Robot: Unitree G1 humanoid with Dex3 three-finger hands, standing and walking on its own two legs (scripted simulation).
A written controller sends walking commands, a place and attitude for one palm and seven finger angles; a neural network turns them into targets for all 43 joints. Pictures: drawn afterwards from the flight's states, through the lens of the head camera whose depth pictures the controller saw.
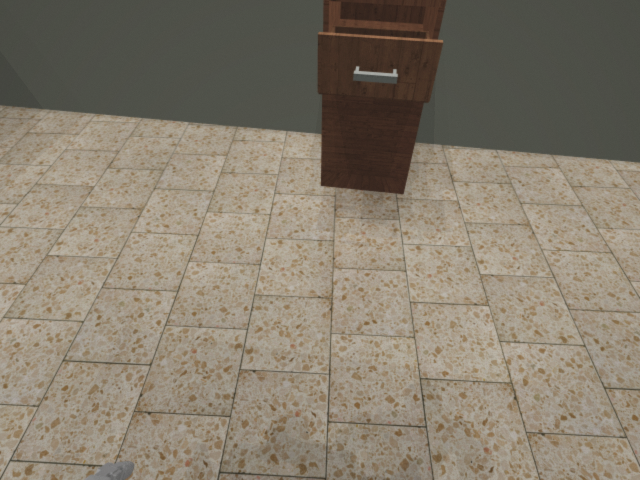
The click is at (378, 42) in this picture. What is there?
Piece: drawer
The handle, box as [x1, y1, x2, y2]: [353, 66, 397, 83]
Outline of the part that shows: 353,74 353,80 396,83 397,77 396,69 393,69 392,73 359,71 358,66 356,66 356,69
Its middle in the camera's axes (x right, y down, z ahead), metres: +0.16 -0.50 +1.16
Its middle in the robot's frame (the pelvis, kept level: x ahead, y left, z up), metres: +1.21 -0.11 -0.04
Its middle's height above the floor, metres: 0.73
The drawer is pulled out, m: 0.30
